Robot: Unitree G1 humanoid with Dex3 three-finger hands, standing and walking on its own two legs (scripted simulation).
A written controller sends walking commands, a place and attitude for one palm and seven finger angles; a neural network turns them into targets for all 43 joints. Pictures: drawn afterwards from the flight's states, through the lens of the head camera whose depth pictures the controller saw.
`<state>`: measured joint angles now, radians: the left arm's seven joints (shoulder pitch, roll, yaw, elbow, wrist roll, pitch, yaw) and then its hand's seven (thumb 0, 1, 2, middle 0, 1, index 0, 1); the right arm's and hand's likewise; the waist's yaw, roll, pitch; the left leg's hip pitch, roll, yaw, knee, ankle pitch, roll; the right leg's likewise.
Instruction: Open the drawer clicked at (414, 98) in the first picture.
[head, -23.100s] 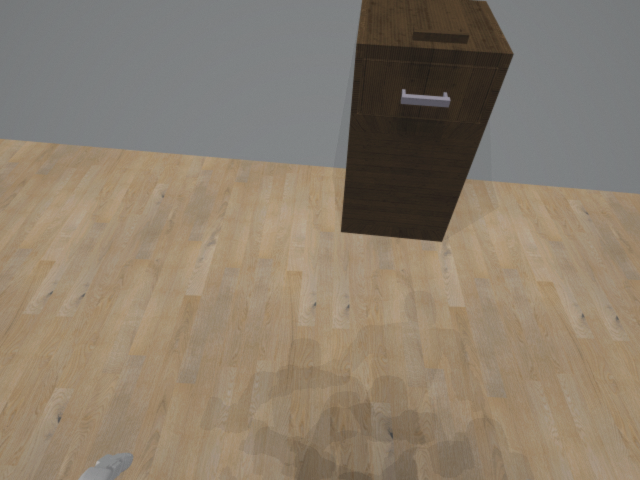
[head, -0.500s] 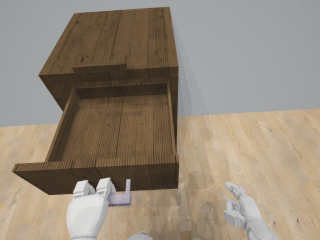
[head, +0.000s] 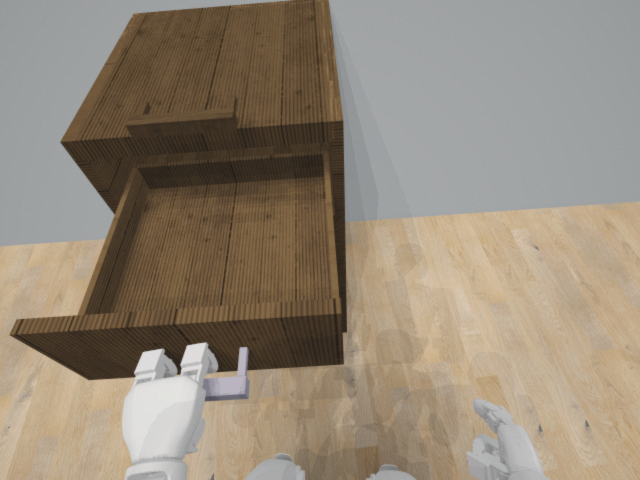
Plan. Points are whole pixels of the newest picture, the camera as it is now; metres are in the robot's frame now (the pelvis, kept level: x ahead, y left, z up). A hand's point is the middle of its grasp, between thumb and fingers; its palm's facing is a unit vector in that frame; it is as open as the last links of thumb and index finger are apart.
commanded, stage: open the thumb to release the handle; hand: left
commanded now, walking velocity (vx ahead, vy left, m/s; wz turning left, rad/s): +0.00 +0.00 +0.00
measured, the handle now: (193, 374) +0.25 +0.19 -0.02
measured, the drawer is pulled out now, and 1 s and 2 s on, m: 0.30 0.30 0.30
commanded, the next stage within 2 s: lift the hand off the handle in 0.14 s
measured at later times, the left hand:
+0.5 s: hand (184, 419) +0.20 +0.20 -0.05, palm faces +0.01 -0.07 -1.00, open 13.8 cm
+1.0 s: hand (180, 412) +0.21 +0.20 -0.03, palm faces -0.03 -0.11 -0.99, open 13.4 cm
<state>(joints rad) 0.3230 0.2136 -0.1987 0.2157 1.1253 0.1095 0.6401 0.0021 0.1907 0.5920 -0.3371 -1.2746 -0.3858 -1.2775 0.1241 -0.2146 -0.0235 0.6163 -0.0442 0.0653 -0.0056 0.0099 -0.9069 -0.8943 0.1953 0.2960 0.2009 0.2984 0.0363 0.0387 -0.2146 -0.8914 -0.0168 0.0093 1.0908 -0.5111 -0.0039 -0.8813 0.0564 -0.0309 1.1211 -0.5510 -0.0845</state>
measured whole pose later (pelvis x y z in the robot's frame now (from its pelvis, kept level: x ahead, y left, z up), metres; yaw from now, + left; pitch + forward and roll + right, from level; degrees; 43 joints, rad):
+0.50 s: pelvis -0.02 +0.00 +0.00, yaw +0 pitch +17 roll +2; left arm 0.23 0.22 -0.19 0.29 1.11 0.11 0.64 0.00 -0.49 0.30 -0.33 -1.21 -0.32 -1.20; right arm 0.11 -0.22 -0.03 0.64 -0.03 0.05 -0.03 0.01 -0.91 -0.89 0.20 0.30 0.20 0.30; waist 0.04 0.04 -0.21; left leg -0.92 -0.02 0.00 1.10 -0.48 -0.01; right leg -0.91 0.05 -0.04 1.14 -0.52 -0.09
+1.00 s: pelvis -0.01 +0.00 +0.01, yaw +0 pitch +14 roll +1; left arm 0.24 0.23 -0.22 0.27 1.08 0.11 0.59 0.00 -0.49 0.30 -0.35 -1.20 -0.41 -1.22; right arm 0.11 -0.22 -0.03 0.63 -0.03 0.05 -0.04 0.01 -0.91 -0.89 0.20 0.30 0.20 0.30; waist 0.03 0.05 -0.18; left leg -0.80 -0.02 0.00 1.01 -0.46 0.00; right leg -0.79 0.05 -0.04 1.04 -0.49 -0.08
